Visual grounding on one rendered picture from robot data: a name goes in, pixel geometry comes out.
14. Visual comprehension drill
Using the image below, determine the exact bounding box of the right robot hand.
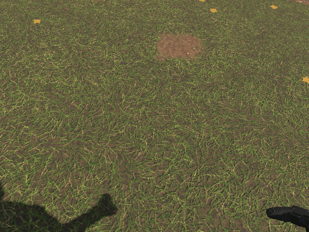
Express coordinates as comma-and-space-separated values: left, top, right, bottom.
266, 205, 309, 232

